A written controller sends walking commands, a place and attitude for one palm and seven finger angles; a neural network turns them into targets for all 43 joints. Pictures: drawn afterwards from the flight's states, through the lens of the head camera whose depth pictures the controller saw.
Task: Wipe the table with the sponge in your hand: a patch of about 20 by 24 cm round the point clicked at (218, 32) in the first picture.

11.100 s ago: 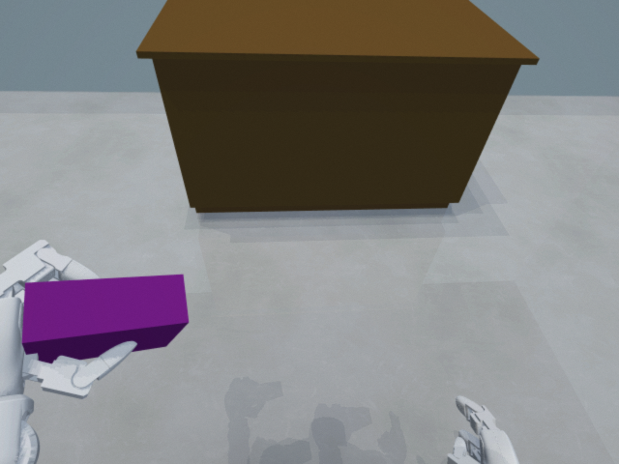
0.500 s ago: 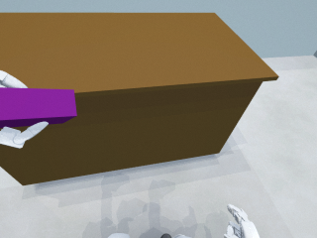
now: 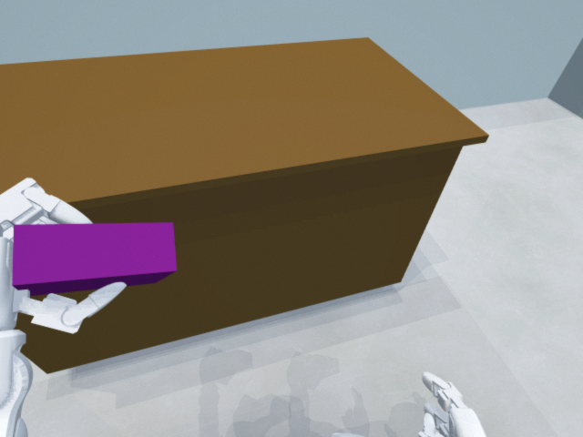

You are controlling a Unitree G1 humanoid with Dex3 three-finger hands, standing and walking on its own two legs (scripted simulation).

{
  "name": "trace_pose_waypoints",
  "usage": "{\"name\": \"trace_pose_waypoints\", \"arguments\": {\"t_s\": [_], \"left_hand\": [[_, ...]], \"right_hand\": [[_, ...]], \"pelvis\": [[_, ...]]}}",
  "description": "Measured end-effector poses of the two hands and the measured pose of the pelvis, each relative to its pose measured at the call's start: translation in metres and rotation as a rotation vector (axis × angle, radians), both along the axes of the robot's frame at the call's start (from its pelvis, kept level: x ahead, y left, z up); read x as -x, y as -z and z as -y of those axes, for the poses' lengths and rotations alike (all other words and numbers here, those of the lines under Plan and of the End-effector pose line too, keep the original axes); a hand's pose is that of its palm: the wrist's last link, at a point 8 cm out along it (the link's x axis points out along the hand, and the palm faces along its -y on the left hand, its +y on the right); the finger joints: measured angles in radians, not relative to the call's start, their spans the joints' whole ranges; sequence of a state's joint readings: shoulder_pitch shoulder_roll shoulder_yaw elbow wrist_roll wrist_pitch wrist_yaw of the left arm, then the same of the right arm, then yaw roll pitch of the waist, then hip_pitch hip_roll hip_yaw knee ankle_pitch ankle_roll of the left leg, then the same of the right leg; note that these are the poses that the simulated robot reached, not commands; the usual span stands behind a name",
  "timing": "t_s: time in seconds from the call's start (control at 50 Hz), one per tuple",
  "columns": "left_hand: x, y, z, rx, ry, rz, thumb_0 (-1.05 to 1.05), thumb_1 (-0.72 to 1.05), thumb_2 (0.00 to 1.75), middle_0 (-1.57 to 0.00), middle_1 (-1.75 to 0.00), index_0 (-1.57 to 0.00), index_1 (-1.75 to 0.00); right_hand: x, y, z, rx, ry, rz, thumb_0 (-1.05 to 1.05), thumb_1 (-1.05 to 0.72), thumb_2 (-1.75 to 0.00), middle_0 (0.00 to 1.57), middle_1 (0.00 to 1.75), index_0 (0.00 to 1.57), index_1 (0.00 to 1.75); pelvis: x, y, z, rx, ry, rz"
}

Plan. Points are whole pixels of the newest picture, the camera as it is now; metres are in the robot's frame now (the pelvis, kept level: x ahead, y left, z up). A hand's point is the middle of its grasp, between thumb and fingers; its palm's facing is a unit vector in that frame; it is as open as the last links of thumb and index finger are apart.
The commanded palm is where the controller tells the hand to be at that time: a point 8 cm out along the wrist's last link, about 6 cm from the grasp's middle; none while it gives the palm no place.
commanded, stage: shuffle to correct the standing spot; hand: left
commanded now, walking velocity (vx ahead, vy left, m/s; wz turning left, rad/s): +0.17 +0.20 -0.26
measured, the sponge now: (121, 258) +0.24 +0.20 +0.18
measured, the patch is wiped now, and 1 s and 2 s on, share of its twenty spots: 0.00 0.00 0.00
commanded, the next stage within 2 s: none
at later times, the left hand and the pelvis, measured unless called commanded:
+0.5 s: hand (70, 223) +0.29 +0.28 +0.18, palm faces +0.33 -0.80 -0.49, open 9.4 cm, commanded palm +0.23 +0.32 +0.19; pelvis +0.04 +0.05 -0.01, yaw -5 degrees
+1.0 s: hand (48, 179) +0.36 +0.34 +0.18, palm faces +0.34 -0.83 -0.45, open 9.4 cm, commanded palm +0.29 +0.39 +0.19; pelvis +0.12 +0.12 -0.01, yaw -4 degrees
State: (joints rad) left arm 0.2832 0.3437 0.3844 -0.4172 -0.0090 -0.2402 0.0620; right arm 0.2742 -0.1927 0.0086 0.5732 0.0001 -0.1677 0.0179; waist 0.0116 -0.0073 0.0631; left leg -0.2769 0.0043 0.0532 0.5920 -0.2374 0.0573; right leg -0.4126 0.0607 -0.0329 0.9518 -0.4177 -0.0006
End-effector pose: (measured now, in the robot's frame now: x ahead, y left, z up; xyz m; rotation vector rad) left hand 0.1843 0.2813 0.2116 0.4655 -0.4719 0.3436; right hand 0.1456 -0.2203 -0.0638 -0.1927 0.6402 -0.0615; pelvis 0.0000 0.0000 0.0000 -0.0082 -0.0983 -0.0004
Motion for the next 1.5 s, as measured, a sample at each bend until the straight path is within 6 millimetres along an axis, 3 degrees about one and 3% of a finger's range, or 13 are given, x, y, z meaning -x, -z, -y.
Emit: {"name": "trace_pose_waypoints", "arguments": {"t_s": [0.1,0.18,0.34,0.42,0.48,0.62,0.78,0.88,1.02,1.12,1.2,1.36,1.5], "left_hand": [[0.000,0.022,-0.002,-0.056,-0.020,-0.133,-0.01,-0.43,1.00,-0.82,-1.35,-0.82,-1.34],[-0.001,0.036,-0.006,0.001,-0.034,-0.229,-0.01,-0.43,1.00,-0.82,-1.35,-0.82,-1.35],[-0.027,0.011,-0.014,-0.039,0.033,-0.138,-0.01,-0.43,1.00,-0.82,-1.35,-0.82,-1.35],[-0.048,0.005,-0.030,-0.094,0.056,-0.074,0.00,-0.43,1.00,-0.82,-1.35,-0.82,-1.35],[-0.062,0.010,-0.038,-0.108,0.036,-0.126,-0.01,-0.43,1.00,-0.81,-1.36,-0.82,-1.35],[-0.074,0.021,-0.035,-0.069,0.027,-0.199,-0.01,-0.43,1.00,-0.81,-1.36,-0.82,-1.35],[-0.094,0.010,-0.073,-0.109,-0.015,-0.203,-0.01,-0.43,1.01,-0.81,-1.36,-0.82,-1.35],[-0.120,0.017,-0.100,-0.102,0.009,-0.133,-0.01,-0.43,1.01,-0.81,-1.36,-0.81,-1.36],[-0.137,0.015,-0.104,-0.084,0.048,-0.097,-0.01,-0.43,1.01,-0.81,-1.36,-0.81,-1.36],[-0.126,-0.002,-0.101,-0.147,0.013,-0.077,-0.01,-0.43,1.01,-0.81,-1.36,-0.81,-1.36],[-0.124,-0.005,-0.116,-0.095,-0.046,-0.098,-0.01,-0.43,1.01,-0.81,-1.36,-0.81,-1.36],[-0.148,0.014,-0.146,-0.011,-0.077,-0.194,0.00,-0.43,1.01,-0.81,-1.37,-0.81,-1.36],[-0.167,0.011,-0.167,-0.062,0.076,-0.082,0.00,-0.43,1.01,-0.81,-1.37,-0.81,-1.36]], "right_hand": [[0.000,0.016,0.000,-0.029,0.012,-0.032,0.01,-0.91,-0.90,0.20,0.30,0.21,0.30],[0.003,0.017,0.002,0.002,0.007,-0.125,0.01,-0.91,-0.90,0.20,0.30,0.21,0.30],[-0.010,-0.002,0.000,0.073,0.055,-0.085,0.02,-0.91,-0.90,0.20,0.30,0.21,0.30],[-0.026,0.008,-0.009,0.053,0.124,-0.023,0.02,-0.91,-0.90,0.20,0.30,0.20,0.30],[-0.035,0.013,-0.024,-0.009,0.154,0.006,0.01,-0.91,-0.90,0.20,0.30,0.20,0.30],[-0.045,0.041,-0.049,-0.073,0.098,-0.116,0.01,-0.91,-0.90,0.20,0.30,0.20,0.30],[-0.068,0.028,-0.063,-0.010,0.074,-0.200,0.02,-0.91,-0.90,0.20,0.30,0.20,0.30],[-0.103,0.026,-0.075,0.036,0.117,-0.092,0.02,-0.91,-0.90,0.20,0.30,0.20,0.30],[-0.134,0.014,-0.113,-0.041,0.123,0.026,0.01,-0.91,-0.90,0.20,0.30,0.20,0.30],[-0.142,0.031,-0.126,-0.082,0.076,0.011,0.01,-0.91,-0.90,0.20,0.30,0.20,0.30],[-0.136,0.040,-0.129,-0.070,0.038,-0.109,0.01,-0.91,-0.90,0.20,0.30,0.21,0.30],[-0.129,0.022,-0.128,0.004,0.079,-0.165,0.02,-0.91,-0.90,0.20,0.30,0.21,0.30],[-0.147,0.011,-0.149,0.072,0.165,-0.062,0.02,-0.91,-0.90,0.20,0.30,0.20,0.30]], "pelvis": [[-0.003,0.008,0.001,-0.020,0.015,-0.060],[-0.004,-0.003,-0.004,-0.014,0.022,-0.072],[-0.022,-0.010,-0.029,-0.049,0.047,-0.099],[-0.033,0.005,-0.046,-0.058,0.061,-0.081],[-0.041,0.006,-0.050,-0.071,0.082,-0.078],[-0.065,0.006,-0.059,-0.039,0.044,-0.077],[-0.090,-0.008,-0.082,-0.068,0.048,-0.094],[-0.108,0.011,-0.112,-0.061,0.062,-0.064],[-0.118,0.012,-0.122,-0.073,0.061,-0.061],[-0.128,0.018,-0.123,-0.054,0.047,-0.067],[-0.136,0.006,-0.130,-0.057,0.037,-0.063],[-0.146,-0.011,-0.153,-0.088,0.037,-0.069],[-0.154,0.008,-0.194,-0.062,0.056,-0.050]]}}
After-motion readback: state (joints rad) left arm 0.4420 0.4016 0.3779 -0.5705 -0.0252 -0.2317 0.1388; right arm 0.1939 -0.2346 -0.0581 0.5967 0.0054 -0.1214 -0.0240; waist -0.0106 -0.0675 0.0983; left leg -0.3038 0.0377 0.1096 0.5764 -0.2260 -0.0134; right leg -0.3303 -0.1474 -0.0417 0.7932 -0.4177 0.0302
